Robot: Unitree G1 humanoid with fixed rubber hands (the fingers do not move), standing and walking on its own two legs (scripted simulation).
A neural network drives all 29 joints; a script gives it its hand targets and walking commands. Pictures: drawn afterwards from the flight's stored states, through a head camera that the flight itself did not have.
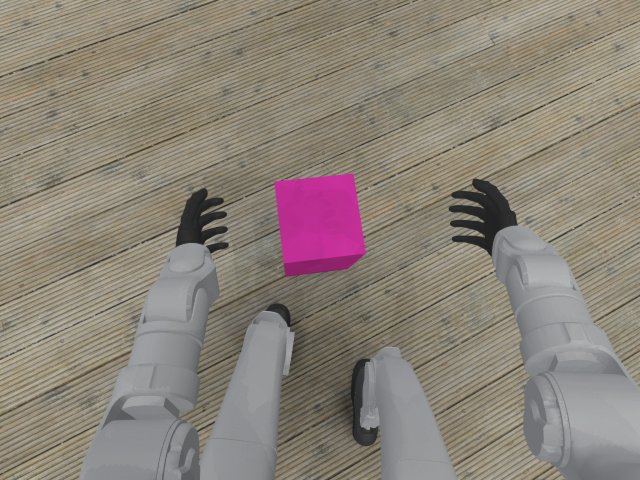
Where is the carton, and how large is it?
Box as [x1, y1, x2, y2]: [274, 174, 365, 276]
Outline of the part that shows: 353,174 274,181 283,261 286,276 347,268 365,253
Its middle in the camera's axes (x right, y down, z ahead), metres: -0.01 -0.01 +0.93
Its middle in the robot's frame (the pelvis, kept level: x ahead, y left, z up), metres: +0.49 +0.05 -0.54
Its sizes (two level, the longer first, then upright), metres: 0.177 0.172 0.265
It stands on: the floor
